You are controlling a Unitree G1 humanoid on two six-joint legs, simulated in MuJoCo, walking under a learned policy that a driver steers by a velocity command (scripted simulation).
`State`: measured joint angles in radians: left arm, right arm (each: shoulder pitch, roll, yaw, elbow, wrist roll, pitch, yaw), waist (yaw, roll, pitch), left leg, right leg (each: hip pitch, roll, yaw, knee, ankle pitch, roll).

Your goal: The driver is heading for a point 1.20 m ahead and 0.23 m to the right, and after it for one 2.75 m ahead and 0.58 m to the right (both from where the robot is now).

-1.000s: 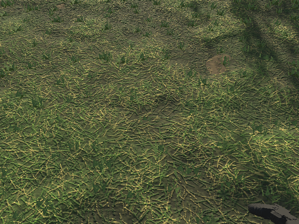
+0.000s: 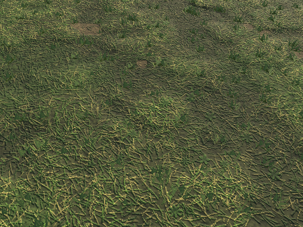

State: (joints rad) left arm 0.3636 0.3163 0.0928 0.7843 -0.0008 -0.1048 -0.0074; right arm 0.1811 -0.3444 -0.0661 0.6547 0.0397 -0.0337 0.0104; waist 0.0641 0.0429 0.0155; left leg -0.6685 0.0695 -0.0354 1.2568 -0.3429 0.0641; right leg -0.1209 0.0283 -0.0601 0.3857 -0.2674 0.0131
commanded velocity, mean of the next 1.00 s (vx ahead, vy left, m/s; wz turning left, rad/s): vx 1.00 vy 0.00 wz -0.39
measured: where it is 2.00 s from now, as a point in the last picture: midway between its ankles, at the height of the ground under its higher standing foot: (222, 88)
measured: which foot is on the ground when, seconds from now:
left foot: up 0.00-0.20, down 0.22-0.66, up 0.68-1.00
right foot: down 0.00-0.22, up 0.24-0.64, down 0.66-1.00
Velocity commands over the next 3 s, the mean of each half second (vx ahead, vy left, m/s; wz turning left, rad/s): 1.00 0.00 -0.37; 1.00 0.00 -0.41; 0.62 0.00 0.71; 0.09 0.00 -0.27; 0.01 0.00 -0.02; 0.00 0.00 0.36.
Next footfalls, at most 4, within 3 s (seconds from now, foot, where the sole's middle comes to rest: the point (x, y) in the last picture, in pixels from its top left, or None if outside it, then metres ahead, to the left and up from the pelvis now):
0.22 left None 0.42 0.17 -0.77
0.66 right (198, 176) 0.76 -0.17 -0.77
1.16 left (211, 105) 1.24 -0.26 -0.77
1.56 right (236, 81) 1.47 -0.44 -0.77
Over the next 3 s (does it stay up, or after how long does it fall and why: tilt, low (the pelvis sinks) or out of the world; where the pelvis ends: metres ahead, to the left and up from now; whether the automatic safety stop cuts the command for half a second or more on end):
stays up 1.38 -0.33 0.00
